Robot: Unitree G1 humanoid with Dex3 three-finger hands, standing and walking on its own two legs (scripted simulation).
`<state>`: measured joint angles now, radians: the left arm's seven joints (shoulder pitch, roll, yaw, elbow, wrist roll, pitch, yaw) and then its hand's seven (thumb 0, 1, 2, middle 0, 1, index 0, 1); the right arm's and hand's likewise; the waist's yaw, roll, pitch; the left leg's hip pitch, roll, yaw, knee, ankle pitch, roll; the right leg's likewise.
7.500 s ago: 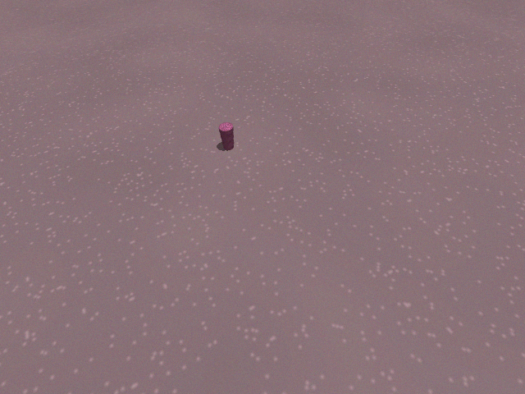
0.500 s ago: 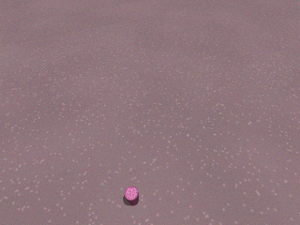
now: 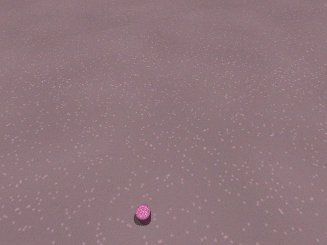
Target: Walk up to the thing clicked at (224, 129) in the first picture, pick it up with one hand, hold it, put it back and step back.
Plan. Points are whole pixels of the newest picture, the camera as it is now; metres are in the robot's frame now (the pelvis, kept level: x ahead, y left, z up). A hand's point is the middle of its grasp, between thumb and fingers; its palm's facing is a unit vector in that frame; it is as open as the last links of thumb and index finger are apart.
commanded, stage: stand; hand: left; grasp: from the side
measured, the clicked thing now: (144, 216) +0.41 +0.16 -0.71
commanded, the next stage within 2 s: go down in 0.48 s
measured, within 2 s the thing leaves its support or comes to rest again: neither
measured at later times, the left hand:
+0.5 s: hand out of the picture +0.07 +0.26 -0.16, palm faces -0.02 -0.94 -0.34, open 7.4 cm
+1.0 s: hand out of the picture +0.15 +0.27 -0.17, palm faces +0.03 -0.94 -0.34, open 14.7 cm
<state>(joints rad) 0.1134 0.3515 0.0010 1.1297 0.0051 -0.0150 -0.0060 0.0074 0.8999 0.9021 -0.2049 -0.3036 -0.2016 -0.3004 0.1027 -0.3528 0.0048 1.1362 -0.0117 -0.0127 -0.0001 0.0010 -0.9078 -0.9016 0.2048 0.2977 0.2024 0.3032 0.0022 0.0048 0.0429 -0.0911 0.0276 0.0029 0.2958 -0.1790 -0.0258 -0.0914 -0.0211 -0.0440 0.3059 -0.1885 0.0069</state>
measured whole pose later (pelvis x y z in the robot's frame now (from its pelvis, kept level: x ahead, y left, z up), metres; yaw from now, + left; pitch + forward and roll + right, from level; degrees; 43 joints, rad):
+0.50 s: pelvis +0.00 +0.00 +0.00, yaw +0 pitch -2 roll +0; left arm 0.12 0.35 0.00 1.13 0.01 -0.01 -0.01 0.01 0.90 0.90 -0.20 -0.30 -0.20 -0.30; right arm 0.10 -0.35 0.00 1.13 -0.01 -0.01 0.00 0.00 -0.91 -0.90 0.20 0.30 0.20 0.30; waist 0.00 0.00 0.05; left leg -0.08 0.03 0.01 0.29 -0.18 -0.02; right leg -0.08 -0.02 -0.04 0.31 -0.19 0.01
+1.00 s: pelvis -0.01 +0.01 -0.03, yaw -1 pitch +9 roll -1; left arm 0.05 0.33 0.18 0.85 0.06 0.13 -0.04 0.00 0.02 0.21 -0.05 -0.08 -0.05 -0.07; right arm 0.26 -0.25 -0.02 0.71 0.03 -0.04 -0.03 0.00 -0.91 -0.90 0.20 0.30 0.20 0.30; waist -0.04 0.00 -0.05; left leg -0.53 0.03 0.01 0.73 -0.36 -0.01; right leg -0.52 -0.02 -0.03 0.71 -0.35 0.01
